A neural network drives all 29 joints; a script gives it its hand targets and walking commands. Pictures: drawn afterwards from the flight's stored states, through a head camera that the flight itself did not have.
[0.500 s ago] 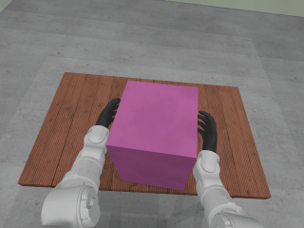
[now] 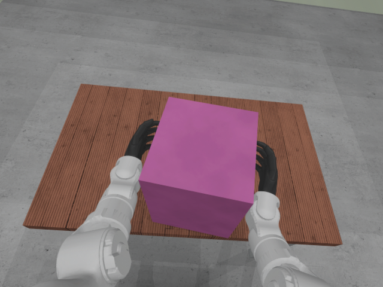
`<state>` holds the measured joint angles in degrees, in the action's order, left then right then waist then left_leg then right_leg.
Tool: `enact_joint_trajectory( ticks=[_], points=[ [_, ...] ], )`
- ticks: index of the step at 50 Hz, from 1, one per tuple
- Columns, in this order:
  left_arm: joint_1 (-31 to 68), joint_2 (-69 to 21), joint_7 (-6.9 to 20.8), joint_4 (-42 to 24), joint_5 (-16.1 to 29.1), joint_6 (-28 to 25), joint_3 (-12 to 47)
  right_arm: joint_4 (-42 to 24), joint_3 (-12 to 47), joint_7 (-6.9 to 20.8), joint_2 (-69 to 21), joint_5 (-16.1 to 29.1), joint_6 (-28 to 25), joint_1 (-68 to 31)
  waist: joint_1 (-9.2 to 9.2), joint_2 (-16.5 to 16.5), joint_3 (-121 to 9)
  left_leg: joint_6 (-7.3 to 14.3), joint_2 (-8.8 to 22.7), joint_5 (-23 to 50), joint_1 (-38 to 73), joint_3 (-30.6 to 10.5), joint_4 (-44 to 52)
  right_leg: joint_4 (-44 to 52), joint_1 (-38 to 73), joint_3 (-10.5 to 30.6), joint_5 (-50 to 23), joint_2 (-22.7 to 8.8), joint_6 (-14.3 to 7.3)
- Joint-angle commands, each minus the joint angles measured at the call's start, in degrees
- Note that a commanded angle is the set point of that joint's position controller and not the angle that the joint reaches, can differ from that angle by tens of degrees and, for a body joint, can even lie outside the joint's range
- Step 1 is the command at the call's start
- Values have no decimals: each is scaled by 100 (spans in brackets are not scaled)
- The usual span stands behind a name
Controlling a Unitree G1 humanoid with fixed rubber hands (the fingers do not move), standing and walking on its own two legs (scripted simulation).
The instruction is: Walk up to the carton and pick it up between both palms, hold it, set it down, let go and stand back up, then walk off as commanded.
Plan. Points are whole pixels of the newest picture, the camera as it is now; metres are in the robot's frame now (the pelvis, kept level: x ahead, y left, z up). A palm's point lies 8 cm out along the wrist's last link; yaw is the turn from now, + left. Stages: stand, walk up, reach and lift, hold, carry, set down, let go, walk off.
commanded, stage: set down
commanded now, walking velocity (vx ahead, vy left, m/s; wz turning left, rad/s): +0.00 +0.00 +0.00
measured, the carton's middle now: (200, 172) +0.38 -0.03 -0.05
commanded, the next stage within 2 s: none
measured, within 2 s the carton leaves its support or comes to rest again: rests again in 1.14 s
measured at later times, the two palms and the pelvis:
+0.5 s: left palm (139, 153) +0.40 +0.12 -0.01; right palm (266, 187) +0.32 -0.17 -0.01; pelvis +0.00 +0.00 +0.00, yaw +0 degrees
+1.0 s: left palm (138, 157) +0.40 +0.12 -0.02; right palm (264, 191) +0.32 -0.16 -0.02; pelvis -0.01 +0.01 +0.00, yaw +0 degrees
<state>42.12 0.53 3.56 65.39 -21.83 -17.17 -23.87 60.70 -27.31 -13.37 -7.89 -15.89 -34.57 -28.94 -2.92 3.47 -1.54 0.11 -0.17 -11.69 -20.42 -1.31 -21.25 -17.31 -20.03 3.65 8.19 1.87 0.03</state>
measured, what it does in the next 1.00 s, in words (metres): stands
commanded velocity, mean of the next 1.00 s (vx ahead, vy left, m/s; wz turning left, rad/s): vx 0.00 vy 0.00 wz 0.00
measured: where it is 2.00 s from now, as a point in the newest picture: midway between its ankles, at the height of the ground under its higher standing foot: outside the picture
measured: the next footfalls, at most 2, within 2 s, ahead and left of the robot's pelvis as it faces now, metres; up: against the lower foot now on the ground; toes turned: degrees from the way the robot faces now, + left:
none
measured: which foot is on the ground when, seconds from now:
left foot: down 0.00-1.00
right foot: down 0.00-1.00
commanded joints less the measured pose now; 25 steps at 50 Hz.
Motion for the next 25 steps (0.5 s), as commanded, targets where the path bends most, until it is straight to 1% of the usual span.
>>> enact_joint_trajectory(
  ticks=[1, 3, 4, 6, 7, 8, 9, 10, 11, 12, 13, 14, 17, 18, 19, 20, 21, 22, 24, 25],
  points=[
    [2485, -2907, 393, 31, -624, -396, 871, 711, 922, 782, -3189, -1308, -60, -2587, -107, -774, -2203, -212, 161, 1882, 498, 592, -258, -25, 1014, -827, -1559, -10, -150],
    [2494, -2967, 381, 13, -611, -401, 898, 704, 881, 796, -3170, -1331, -109, -2634, -121, -797, -2289, -229, 178, 2037, 626, 581, -304, -43, 882, -869, -1557, 30, -159],
    [2416, -2935, 368, 37, -641, -411, 848, 682, 904, 803, -3202, -1333, -116, -2584, -62, -801, -2281, -228, 173, 2028, 565, 597, -314, -44, 930, -840, -1556, 26, -165],
    [2433, -2959, 354, 12, -663, -429, 854, 739, 836, 811, -3179, -1364, -124, -2569, -114, -819, -2319, -222, 177, 2068, 581, 574, -343, -40, 836, -849, -1552, 40, -178],
    [2385, -2913, 372, 57, -694, -413, 813, 762, 874, 810, -3211, -1355, -97, -2496, -79, -784, -2203, -196, 167, 1968, 522, 577, -313, -21, 887, -827, -1513, 14, -164],
    [2408, -2890, 363, 36, -703, -426, 795, 737, 854, 820, -3213, -1368, -95, -2513, -94, -842, -2272, -188, 168, 1911, 495, 590, -320, -51, 864, -820, -1454, 6, -169],
    [2398, -2931, 358, 54, -725, -423, 771, 767, 825, 831, -3206, -1383, -91, -2525, -62, -818, -2256, -181, 170, 1865, 495, 575, -281, -43, 868, -835, -1385, 11, -173],
    [2387, -2915, 358, 71, -734, -429, 754, 797, 804, 842, -3213, -1392, -89, -2498, -85, -817, -2196, -166, 169, 1880, 476, 583, -298, -42, 806, -839, -1408, 11, -173],
    [2370, -2918, 357, 65, -748, -441, 741, 721, 816, 849, -3206, -1394, -113, -2540, -26, -810, -2239, -174, 166, 1794, 416, 606, -295, -87, 872, -827, -1394, -3, -170],
    [2337, -2954, 344, 48, -740, -459, 724, 763, 788, 849, -3215, -1431, -127, -2494, -73, -775, -2253, -177, 176, 1885, 449, 574, -320, -76, 798, -856, -1388, 18, -164],
    [2307, -2956, 347, 102, -765, -455, 681, 747, 768, 859, -3232, -1441, -127, -2500, -38, -783, -2202, -168, 181, 1894, 454, 582, -339, -69, 764, -839, -1365, 15, -181],
    [2295, -2961, 340, 68, -766, -450, 706, 789, 725, 864, -3206, -1429, -120, -2479, -72, -815, -2226, -184, 195, 1883, 500, 573, -320, -57, 709, -854, -1293, 22, -178],
    [2294, -2959, 332, 91, -802, -449, 669, 719, 724, 896, -3280, -1499, -128, -2476, -35, -807, -2159, -150, 182, 1773, 435, 580, -320, -46, 662, -858, -1207, 28, -194],
    [2294, -2899, 335, 123, -811, -448, 667, 759, 694, 890, -3200, -1467, -127, -2448, -58, -854, -2199, -155, 178, 1733, 377, 582, -333, -73, 687, -837, -1211, 11, -192],
    [2243, -2878, 351, 156, -882, -439, 554, 739, 747, 912, -3305, -1485, -105, -2419, 29, -803, -2080, -125, 164, 1701, 326, 607, -338, -77, 708, -803, -1186, -2, -165],
    [2274, -2872, 338, 108, -839, -452, 593, 759, 694, 911, -3258, -1509, -117, -2457, -21, -803, -2174, -144, 185, 1754, 374, 593, -340, -100, 707, -825, -1231, 9, -179],
    [2228, -2927, 335, 156, -853, -462, 591, 715, 716, 921, -3284, -1493, -140, -2458, 2, -814, -2217, -146, 175, 1795, 389, 591, -361, -106, 654, -829, -1237, 15, -168],
    [2218, -2907, 336, 168, -882, -480, 523, 738, 725, 925, -3332, -1508, -134, -2436, 32, -747, -2178, -121, 184, 1751, 334, 585, -369, -114, 691, -806, -1214, 9, -158],
    [2282, -2888, 335, 176, -905, -490, 506, 730, 609, 941, -3335, -1572, -134, -2464, -29, -773, -2152, -115, 190, 1616, 275, 570, -338, -92, 640, -830, -1084, 9, -166],
    [2266, -2924, 333, 157, -886, -500, 539, 741, 652, 941, -3347, -1575, -151, -2442, -43, -754, -2166, -123, 196, 1716, 338, 565, -366, -131, 597, -847, -1143, 22, -154]
  ],
)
